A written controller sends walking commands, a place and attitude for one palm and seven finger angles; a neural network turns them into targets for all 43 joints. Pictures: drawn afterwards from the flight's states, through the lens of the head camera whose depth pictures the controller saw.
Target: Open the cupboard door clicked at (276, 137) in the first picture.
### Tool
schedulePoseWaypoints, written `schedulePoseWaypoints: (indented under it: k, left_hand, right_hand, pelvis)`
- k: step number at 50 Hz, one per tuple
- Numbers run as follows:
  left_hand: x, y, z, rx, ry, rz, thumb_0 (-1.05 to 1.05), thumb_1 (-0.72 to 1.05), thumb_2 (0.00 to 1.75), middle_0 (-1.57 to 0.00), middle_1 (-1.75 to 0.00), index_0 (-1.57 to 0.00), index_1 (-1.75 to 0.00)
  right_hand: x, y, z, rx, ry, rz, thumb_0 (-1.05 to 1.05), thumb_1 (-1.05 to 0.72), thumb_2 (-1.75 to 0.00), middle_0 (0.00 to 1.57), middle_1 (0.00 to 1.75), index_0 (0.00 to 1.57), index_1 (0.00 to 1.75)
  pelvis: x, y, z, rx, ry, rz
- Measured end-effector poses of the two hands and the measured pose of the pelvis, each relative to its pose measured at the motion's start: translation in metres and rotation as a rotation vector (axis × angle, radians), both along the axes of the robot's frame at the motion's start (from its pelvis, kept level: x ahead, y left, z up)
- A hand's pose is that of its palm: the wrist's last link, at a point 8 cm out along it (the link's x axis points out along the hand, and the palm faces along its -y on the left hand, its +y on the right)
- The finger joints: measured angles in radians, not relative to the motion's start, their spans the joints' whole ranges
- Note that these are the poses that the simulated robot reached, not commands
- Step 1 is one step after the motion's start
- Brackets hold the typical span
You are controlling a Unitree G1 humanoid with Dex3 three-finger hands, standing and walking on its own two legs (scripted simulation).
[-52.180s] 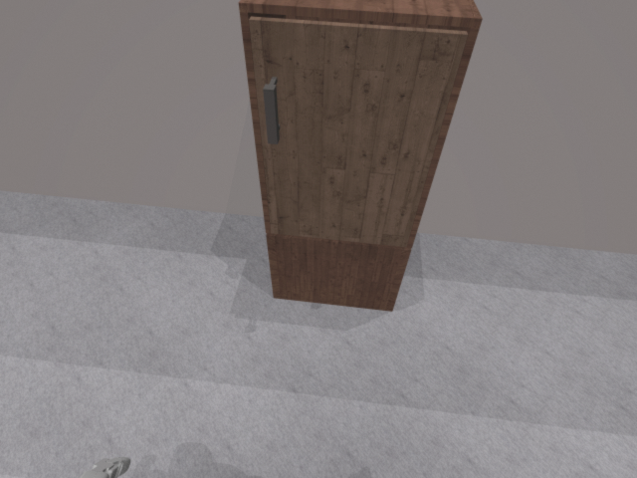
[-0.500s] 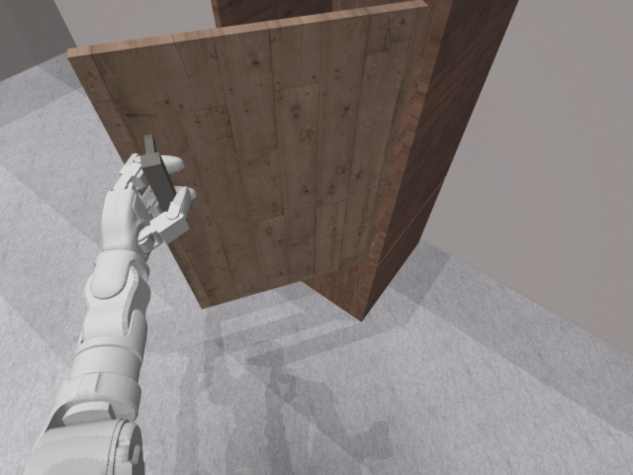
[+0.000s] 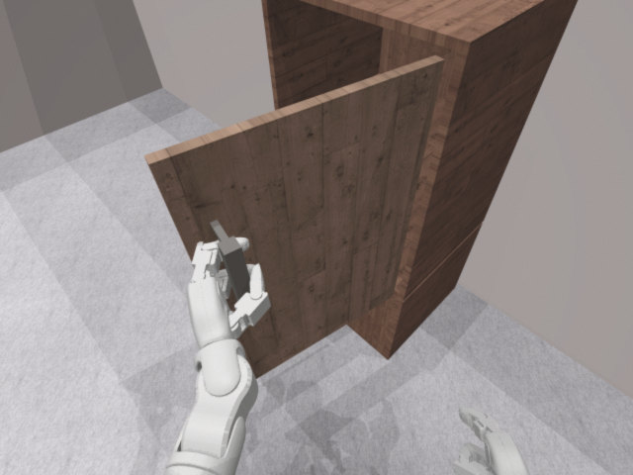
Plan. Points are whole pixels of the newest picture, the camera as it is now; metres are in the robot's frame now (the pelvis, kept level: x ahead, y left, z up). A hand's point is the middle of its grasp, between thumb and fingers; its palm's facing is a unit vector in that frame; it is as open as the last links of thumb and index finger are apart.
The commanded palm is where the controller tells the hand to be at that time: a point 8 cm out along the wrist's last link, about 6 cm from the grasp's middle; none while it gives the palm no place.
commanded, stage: open thumb and fingers to let go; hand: left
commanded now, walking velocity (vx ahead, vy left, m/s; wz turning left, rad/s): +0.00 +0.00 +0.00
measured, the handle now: (232, 266) +0.37 +0.13 +0.07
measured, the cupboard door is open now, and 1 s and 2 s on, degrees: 78 77 78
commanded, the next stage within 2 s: slide the hand sideways off the handle in 0.82 s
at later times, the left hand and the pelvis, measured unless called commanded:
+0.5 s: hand (258, 296) +0.32 +0.09 +0.07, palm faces +0.32 -0.95 +0.00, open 12.2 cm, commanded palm +0.28 +0.14 +0.07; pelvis -0.01 +0.00 -0.01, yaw +0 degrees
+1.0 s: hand (252, 304) +0.31 +0.10 +0.06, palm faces +0.18 -0.98 -0.04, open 15.4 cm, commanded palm +0.28 +0.14 +0.07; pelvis -0.03 +0.03 -0.01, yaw +0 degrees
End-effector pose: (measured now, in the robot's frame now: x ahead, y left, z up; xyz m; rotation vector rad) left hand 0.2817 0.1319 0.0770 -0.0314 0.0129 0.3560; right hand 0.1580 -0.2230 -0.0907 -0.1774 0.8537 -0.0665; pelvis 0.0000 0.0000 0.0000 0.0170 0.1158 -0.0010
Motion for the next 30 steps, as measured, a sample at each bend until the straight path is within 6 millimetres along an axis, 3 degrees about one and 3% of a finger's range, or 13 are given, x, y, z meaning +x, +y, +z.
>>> schedulePoseWaypoints:
  k: [5, 10, 19, 25, 30]
  left_hand:
    - [0.003, -0.005, -0.004, 0.051, -0.008, 0.013, 0.0, 0.69, 0.78, -0.33, -1.31, -0.33, -1.32]
    - [0.005, -0.002, -0.006, 0.055, 0.005, -0.018, 0.0, 0.6, 0.76, -0.35, -1.31, -0.34, -1.31]
    - [0.005, 0.001, -0.008, 0.02, -0.003, -0.025, 0.01, 0.14, 0.57, -0.34, -1.27, -0.34, -1.27]
    - [0.004, 0.002, -0.008, 0.033, -0.022, -0.035, 0.0, -0.22, 0.41, -0.32, -1.22, -0.32, -1.23]
    - [0.003, 0.002, -0.009, 0.02, -0.017, -0.045, 0.0, -0.39, 0.34, -0.29, -1.12, -0.29, -1.12]
  right_hand:
    - [-0.01, -0.011, -0.016, -0.019, 0.056, 0.002, 0.01, -0.9, -0.9, 0.2, 0.3, 0.2, 0.3]
    - [-0.025, -0.015, -0.026, -0.016, 0.103, -0.023, 0.01, -0.9, -0.9, 0.19, 0.3, 0.2, 0.3]
    - [-0.041, -0.01, -0.028, -0.005, 0.112, -0.042, 0.01, -0.9, -0.9, 0.19, 0.3, 0.2, 0.3]
    - [-0.042, -0.004, -0.027, -0.004, 0.089, -0.037, 0.01, -0.9, -0.9, 0.2, 0.3, 0.2, 0.3]
    - [-0.039, 0.004, -0.022, -0.005, 0.066, -0.034, 0.01, -0.9, -0.9, 0.2, 0.3, 0.2, 0.3]
  pelvis:
    - [-0.004, -0.004, -0.005, 0.005, 0.017, 0.014]
    - [-0.005, -0.006, -0.005, 0.011, 0.02, 0.014]
    - [-0.007, -0.003, -0.004, 0.01, 0.016, 0.006]
    - [-0.012, 0.004, -0.005, 0.004, 0.015, 0.002]
    - [-0.015, 0.011, -0.006, -0.001, 0.012, -0.003]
